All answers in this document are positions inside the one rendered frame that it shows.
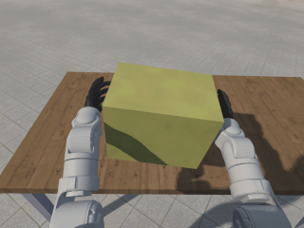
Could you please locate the left robot hand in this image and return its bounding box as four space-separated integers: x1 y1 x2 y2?
84 76 111 112

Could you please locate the right robot hand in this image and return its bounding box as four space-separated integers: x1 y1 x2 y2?
217 89 233 119

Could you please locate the right robot upper arm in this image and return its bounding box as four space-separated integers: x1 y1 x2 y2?
233 205 291 228

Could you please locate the carton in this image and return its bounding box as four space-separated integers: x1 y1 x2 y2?
102 62 224 169

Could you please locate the robot right forearm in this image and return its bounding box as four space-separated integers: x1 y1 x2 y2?
214 118 293 228

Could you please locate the left robot upper arm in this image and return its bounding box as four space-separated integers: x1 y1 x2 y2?
50 199 105 228

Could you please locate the table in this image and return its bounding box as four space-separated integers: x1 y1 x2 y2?
0 71 304 228

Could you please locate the robot left forearm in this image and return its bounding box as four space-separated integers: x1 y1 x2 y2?
49 106 103 228

